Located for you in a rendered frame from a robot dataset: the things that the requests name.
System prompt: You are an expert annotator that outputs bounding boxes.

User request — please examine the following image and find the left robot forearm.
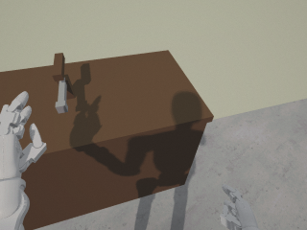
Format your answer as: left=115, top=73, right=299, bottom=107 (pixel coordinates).
left=0, top=177, right=30, bottom=230

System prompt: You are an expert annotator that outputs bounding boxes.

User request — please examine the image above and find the tap lever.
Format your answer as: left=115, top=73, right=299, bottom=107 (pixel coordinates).
left=55, top=78, right=68, bottom=114

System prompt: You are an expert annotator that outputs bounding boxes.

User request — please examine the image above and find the robot right hand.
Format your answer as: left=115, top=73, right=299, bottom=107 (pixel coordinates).
left=220, top=184, right=259, bottom=230

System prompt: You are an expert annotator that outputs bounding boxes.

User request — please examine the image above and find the robot left hand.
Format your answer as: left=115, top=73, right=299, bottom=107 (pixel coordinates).
left=0, top=91, right=47, bottom=180

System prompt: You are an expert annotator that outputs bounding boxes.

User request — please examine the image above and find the counter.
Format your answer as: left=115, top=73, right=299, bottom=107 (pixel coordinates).
left=0, top=50, right=214, bottom=230

